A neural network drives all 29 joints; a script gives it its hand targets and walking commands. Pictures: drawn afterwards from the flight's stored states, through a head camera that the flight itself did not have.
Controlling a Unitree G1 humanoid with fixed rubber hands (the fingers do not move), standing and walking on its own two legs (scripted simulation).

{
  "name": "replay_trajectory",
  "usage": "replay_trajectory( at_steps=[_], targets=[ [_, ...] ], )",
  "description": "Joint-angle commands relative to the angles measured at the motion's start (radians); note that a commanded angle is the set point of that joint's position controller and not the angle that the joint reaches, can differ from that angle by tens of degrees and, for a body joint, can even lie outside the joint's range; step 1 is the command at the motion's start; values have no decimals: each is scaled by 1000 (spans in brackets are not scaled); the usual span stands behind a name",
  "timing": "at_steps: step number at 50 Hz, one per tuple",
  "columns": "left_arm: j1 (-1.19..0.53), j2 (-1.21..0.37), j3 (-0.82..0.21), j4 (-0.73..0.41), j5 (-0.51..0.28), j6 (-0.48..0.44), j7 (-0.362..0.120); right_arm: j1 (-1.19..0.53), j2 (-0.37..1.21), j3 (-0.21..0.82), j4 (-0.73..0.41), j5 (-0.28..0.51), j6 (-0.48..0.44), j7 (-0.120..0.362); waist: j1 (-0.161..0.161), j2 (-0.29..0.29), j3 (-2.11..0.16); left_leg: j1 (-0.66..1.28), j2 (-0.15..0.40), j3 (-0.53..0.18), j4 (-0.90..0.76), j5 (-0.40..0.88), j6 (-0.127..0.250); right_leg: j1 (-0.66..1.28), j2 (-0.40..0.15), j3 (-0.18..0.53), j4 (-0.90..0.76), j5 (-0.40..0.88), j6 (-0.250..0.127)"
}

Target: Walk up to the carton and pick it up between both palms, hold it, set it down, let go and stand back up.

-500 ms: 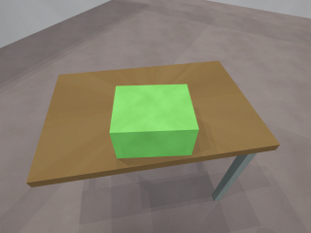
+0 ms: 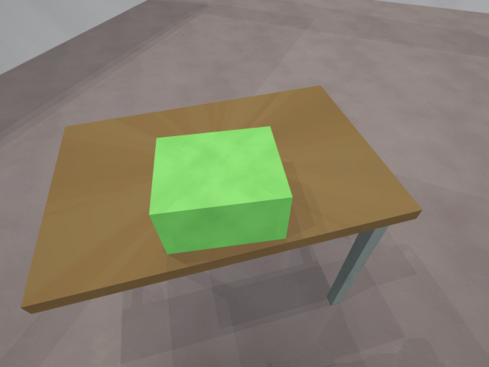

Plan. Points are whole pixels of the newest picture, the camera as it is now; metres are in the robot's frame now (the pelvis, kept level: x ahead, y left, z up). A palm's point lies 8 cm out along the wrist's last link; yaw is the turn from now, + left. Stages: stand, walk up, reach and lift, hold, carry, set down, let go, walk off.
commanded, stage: walk up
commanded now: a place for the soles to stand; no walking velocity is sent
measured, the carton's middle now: (220, 187) +0.47 +0.07 -0.01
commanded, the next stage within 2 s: reach and lift in 1.84 s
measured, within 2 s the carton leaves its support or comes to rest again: neither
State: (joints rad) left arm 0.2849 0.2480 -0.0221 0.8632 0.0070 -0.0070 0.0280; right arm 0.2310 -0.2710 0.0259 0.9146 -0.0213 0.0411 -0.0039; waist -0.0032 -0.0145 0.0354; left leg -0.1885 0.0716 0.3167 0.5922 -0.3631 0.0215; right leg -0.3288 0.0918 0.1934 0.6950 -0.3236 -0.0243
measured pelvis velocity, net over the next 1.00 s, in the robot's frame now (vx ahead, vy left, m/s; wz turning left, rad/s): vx -0.01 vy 0.00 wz -0.09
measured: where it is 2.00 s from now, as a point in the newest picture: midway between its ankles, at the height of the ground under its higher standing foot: outside the picture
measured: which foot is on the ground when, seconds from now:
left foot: down 0.00-1.00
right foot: down 0.00-1.00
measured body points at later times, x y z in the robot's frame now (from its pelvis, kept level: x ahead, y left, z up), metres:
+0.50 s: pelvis -0.01 +0.00 -0.01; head +0.00 -0.01 +0.44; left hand +0.10 +0.25 -0.13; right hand +0.06 -0.27 -0.14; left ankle -0.02 +0.10 -0.72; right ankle +0.01 -0.09 -0.72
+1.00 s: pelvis -0.01 +0.00 +0.01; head -0.01 -0.01 +0.46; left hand +0.06 +0.24 -0.13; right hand -0.01 -0.26 -0.14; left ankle -0.02 +0.10 -0.72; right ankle +0.01 -0.09 -0.72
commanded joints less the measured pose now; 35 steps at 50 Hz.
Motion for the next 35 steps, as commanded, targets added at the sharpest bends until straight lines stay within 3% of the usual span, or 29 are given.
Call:
replay_trajectory(
  at_steps=[1,3,7,9,10,11,13,14,15,16,17,19,20,21,22,23,24,26,28,31,33,35],
  targets=[
    [56,142,35,-60,-4,-10,4,-17,-144,-33,-60,0,-2,1,14,5,18,63,153,-177,-158,-12,97,-115,-86,73,-89,257,-43],
    [53,154,36,-64,-5,-12,5,-11,-136,-29,-61,-2,1,4,9,-29,9,72,114,-167,-111,-1,77,-124,-98,122,-128,270,-58],
    [49,183,42,-70,-10,-9,11,19,-113,-26,-67,-2,3,8,-2,-101,-2,104,19,-187,-24,-50,41,-162,-160,336,-280,185,-98],
    [24,209,56,-72,-13,-9,20,-8,-129,-34,-82,8,4,4,0,-105,17,57,-9,-203,21,-13,27,-132,-181,384,-287,353,-116],
    [7,201,57,-76,-10,-7,21,18,-114,-32,-80,9,0,3,-11,-135,-17,41,-15,-215,9,-32,24,-86,-185,383,-280,358,-122],
    [-7,195,58,-81,-7,-5,22,42,-107,-29,-78,12,-7,0,-21,-155,-37,53,-5,-234,-19,-13,29,-73,-184,369,-265,353,-122],
    [-36,148,48,-91,-6,-2,17,48,-120,-31,-69,15,-23,-7,-24,-89,-86,146,42,-263,-99,121,60,-92,-131,244,-194,386,-79],
    [-26,123,37,-89,-6,-2,13,33,-143,-40,-67,10,-26,-9,-15,-38,-94,195,94,-288,-136,206,84,-127,-86,161,-124,370,-43],
    [-13,109,35,-86,-6,0,12,23,-168,-48,-65,7,-26,-12,-7,8,-93,201,173,-311,-179,290,119,-139,-37,60,-15,299,-11],
    [4,102,33,-80,2,4,13,18,-186,-52,-67,4,-23,-13,2,41,-79,163,267,-339,-206,364,171,-121,-23,-12,76,182,10],
    [15,101,37,-80,11,9,15,11,-189,-56,-72,3,-19,-13,2,69,-56,122,319,-343,-220,423,206,-110,-32,-44,116,66,19],
    [9,103,39,-85,13,16,15,-26,-172,-49,-86,6,-15,-8,0,119,-14,14,347,-317,-248,384,221,-71,-53,-59,138,-88,21],
    [7,98,43,-89,14,16,11,-51,-168,-47,-92,7,-14,-7,13,125,18,-46,341,-294,-251,332,204,-34,-72,-73,114,-107,18],
    [7,94,41,-91,14,13,5,-73,-165,-42,-98,6,-13,-4,26,118,28,-86,310,-255,-230,293,170,14,-85,-78,41,-15,9],
    [10,101,44,-90,14,7,-1,-79,-158,-36,-96,4,-11,-1,31,97,28,-94,242,-204,-184,225,119,54,-101,-53,-45,172,-5],
    [7,119,48,-91,13,1,-5,-64,-144,-28,-95,5,-8,6,21,49,20,-93,174,-175,-126,166,74,72,-119,1,-93,348,-25],
    [0,147,55,-84,10,-2,-5,-37,-124,-21,-89,7,-5,11,10,-12,21,-82,120,-172,-88,108,44,60,-145,63,-124,426,-51],
    [10,172,51,-66,-15,-6,0,-7,-96,-13,-80,13,7,11,1,-71,14,51,32,-195,-43,11,15,-97,-205,225,-252,349,-104],
    [-12,159,39,-53,-15,-6,6,15,-102,-15,-64,12,5,12,-9,-68,-7,108,30,-218,-75,-2,22,-111,-208,236,-308,274,-97],
    [-37,136,26,-37,-10,-9,6,40,-114,-16,-30,17,-18,11,-15,-61,-46,150,75,-231,-150,99,37,-74,-160,135,-277,291,-60],
    [-32,121,17,-20,-6,-12,3,40,-125,-18,-13,15,-25,8,1,-37,-54,147,101,-218,-175,154,48,-35,-136,79,-227,335,-44],
    [-37,110,11,-10,-4,-10,3,33,-128,-22,-8,18,-25,6,3,-25,-43,108,119,-211,-192,133,55,-17,-122,44,-204,304,-39]
  ],
)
